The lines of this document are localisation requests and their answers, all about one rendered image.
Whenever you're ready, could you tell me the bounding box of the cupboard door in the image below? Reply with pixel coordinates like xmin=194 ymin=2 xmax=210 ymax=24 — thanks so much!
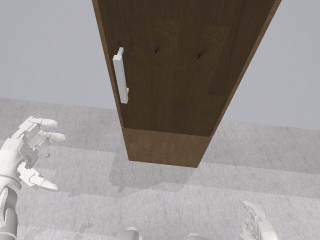
xmin=97 ymin=0 xmax=276 ymax=137

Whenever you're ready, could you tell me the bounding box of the handle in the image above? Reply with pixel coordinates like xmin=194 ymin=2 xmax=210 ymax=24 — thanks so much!
xmin=112 ymin=47 xmax=129 ymax=104

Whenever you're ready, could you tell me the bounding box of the robot left shin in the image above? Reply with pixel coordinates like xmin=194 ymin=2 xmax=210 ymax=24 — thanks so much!
xmin=127 ymin=227 xmax=137 ymax=231

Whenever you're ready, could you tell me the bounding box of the left robot thigh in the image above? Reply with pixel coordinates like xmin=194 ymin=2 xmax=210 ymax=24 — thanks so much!
xmin=114 ymin=230 xmax=144 ymax=240

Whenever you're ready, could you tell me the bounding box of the left robot forearm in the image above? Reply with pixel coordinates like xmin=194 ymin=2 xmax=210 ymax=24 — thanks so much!
xmin=0 ymin=175 xmax=22 ymax=240

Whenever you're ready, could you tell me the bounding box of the robot left hand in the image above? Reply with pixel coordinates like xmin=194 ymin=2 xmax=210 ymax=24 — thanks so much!
xmin=0 ymin=116 xmax=66 ymax=192

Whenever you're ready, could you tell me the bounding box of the robot right hand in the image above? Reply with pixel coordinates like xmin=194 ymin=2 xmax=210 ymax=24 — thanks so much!
xmin=240 ymin=200 xmax=279 ymax=240

